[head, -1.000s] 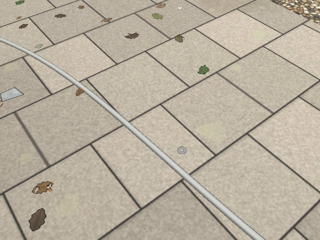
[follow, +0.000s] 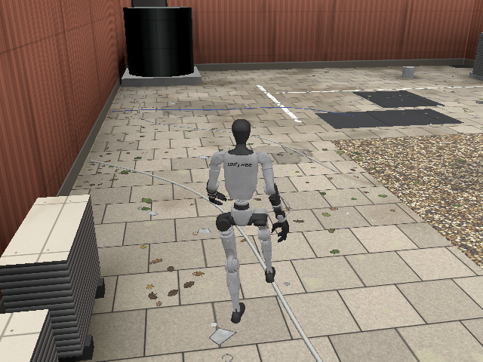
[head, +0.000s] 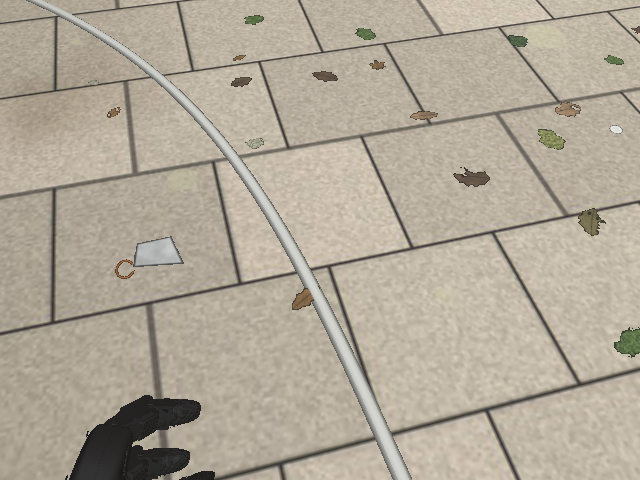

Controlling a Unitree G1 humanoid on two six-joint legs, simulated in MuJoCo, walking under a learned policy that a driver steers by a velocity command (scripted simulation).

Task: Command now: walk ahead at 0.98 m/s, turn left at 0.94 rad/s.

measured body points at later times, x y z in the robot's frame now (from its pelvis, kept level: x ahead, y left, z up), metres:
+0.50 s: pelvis +0.45 +0.02 +0.00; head +0.47 +0.04 +0.45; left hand +0.25 +0.23 -0.13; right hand +0.78 -0.07 -0.04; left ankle +0.59 +0.20 -0.69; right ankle +0.32 -0.15 -0.73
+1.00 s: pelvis +0.89 +0.13 -0.03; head +0.91 +0.13 +0.42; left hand +1.12 +0.36 -0.10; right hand +0.82 -0.14 -0.16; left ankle +0.63 +0.21 -0.72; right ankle +1.07 +0.09 -0.71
